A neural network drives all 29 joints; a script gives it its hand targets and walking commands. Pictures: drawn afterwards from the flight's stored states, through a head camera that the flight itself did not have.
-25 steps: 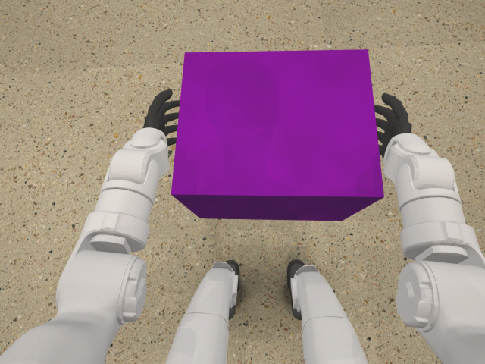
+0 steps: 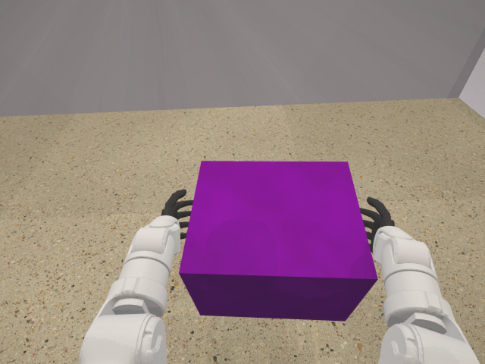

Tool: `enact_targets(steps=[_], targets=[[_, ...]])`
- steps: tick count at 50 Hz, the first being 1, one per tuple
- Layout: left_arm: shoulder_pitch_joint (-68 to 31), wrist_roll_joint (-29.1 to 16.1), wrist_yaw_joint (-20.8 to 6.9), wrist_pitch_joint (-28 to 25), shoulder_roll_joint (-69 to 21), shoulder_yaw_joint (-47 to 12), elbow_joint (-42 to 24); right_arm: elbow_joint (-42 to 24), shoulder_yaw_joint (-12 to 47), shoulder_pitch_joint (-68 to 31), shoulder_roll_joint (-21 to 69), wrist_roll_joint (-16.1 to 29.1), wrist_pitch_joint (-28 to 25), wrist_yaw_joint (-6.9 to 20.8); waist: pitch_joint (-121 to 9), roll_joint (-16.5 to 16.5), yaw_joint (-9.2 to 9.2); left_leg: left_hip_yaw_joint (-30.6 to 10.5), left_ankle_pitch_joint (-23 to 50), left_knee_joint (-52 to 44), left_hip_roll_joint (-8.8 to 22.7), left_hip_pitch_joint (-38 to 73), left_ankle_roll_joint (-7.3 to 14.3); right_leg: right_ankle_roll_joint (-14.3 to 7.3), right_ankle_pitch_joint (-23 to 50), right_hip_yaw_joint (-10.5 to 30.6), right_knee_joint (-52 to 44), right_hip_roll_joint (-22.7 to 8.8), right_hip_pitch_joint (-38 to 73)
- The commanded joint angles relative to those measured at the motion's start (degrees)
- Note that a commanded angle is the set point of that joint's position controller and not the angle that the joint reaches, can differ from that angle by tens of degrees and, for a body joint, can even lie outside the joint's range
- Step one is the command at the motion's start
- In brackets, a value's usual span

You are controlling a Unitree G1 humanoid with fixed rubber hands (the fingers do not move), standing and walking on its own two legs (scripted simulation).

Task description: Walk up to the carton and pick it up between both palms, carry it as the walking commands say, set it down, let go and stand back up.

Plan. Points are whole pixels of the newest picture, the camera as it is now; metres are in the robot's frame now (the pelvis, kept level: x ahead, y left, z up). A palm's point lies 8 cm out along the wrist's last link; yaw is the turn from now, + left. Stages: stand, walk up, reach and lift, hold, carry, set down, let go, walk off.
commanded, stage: reach and lift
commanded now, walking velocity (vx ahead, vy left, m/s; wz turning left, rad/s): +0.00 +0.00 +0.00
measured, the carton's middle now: (272, 240) +0.38 -0.02 -0.01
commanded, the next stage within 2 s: hold in 1.38 s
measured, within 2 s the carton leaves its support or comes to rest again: neither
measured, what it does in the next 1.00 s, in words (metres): stands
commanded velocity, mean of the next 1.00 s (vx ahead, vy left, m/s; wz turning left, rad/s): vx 0.00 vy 0.00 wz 0.00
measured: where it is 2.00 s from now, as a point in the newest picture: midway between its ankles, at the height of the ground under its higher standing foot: outside the picture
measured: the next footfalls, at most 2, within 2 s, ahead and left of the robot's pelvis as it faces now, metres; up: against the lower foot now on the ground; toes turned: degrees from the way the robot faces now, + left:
none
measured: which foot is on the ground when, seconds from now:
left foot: down 0.00-1.00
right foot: down 0.00-1.00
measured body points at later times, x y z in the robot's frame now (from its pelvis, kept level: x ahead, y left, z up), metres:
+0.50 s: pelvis +0.05 -0.01 +0.02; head -0.01 -0.01 +0.46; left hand +0.36 +0.18 +0.05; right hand +0.36 -0.21 +0.05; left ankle +0.06 +0.11 -0.73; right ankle +0.07 -0.15 -0.73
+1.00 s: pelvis +0.04 -0.01 +0.02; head -0.02 -0.01 +0.46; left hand +0.34 +0.17 +0.04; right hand +0.34 -0.21 +0.04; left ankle +0.06 +0.11 -0.73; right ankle +0.07 -0.15 -0.73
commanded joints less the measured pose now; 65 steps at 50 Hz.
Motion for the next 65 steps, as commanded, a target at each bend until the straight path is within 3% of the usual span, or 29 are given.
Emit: enact_targets(steps=[1, 4, 6, 8, 13, 23, 34, 56, 65], targets=[[-41.2, -9.7, -27.5, -1.0, -63.1, -21.0, -20.4, -16.4, 32.0, -42.8, 64.5, 13.6, 0.6, 21.5, -35.8, -4.4, -1.12, 1.8, 4.5, -12.2, -3.0, 23.1, 0.3, -3.2, 3.3, -3.0, -8.4, 3.8, 20.6], [-36.5, -12.2, -26.8, 0.2, -64.3, -25.8, -29.5, -24.7, 38.0, -38.7, 65.8, 16.8, 1.7, 21.3, -40.9, -3.9, -0.7, 1.7, 17.5, -11.9, -3.2, 27.5, -0.4, -2.8, 15.9, -2.7, -8.3, 4.6, 24.4], [-32.7, -13.0, -25.8, 1.5, -64.5, -28.3, -33.2, -26.8, 40.0, -34.3, 65.9, 17.5, 2.8, 20.9, -38.9, -3.1, -0.46, 1.3, 22.7, -12.6, -3.2, 28.6, -0.7, -2.5, 20.5, -2.4, -8.7, 5.1, 25.1], [-29.8, -12.5, -25.1, 3.1, -63.7, -28.9, -33.5, -25.4, 39.7, -30.2, 65.1, 16.6, 4.1, 20.7, -31.9, -2.5, -0.26, 1.0, 21.3, -14.0, -3.2, 27.6, -0.8, -2.7, 18.5, -2.3, -10.0, 5.3, 23.8], [-29.1, -9.6, -24.7, 4.6, -62.4, -26.3, -29.7, -19.5, 36.2, -27.3, 63.1, 13.2, 5.1, 21.4, -18.5, -2.5, -0.21, 0.8, 9.4, -16.5, -3.3, 22.7, -0.6, -3.6, 7.8, -2.5, -12.5, 4.8, 20.8], [-24.6, -11.1, -23.9, 4.9, -63.6, -30.4, -36.8, -26.5, 41.2, -23.7, 64.2, 16.4, 4.9, 21.3, -26.3, -1.4, 0.43, 0.7, 22.6, -15.7, -3.7, 26.3, -1.4, -2.5, 17.4, -1.9, -12.0, 5.5, 24.7], [-22.9, -10.5, -23.3, 5.0, -62.7, -32.1, -38.5, -27.3, 42.3, -21.6, 63.9, 16.3, 4.6, 21.2, -25.0, -1.5, 0.83, 0.6, 20.2, -16.2, -4.0, 25.1, -1.3, -2.7, 15.3, -1.5, -12.4, 5.7, 23.5], [-22.8, -9.7, -24.2, 4.9, -63.3, -31.3, -34.9, -25.4, 43.3, -22.5, 65.4, 15.8, 4.5, 22.0, -21.8, -1.6, 1.04, 1.1, 9.8, -17.2, -3.8, 22.8, -0.7, -3.9, 7.2, -1.4, -12.5, 5.2, 20.3], [-22.1, -9.5, -24.7, 4.9, -63.0, -31.2, -34.6, -25.8, 44.4, -22.2, 66.5, 15.9, 4.6, 21.9, -21.4, -2.1, 1.23, 1.3, 8.8, -17.2, -4.0, 22.7, -0.4, -3.8, 6.3, -1.2, -12.7, 4.9, 20.1]])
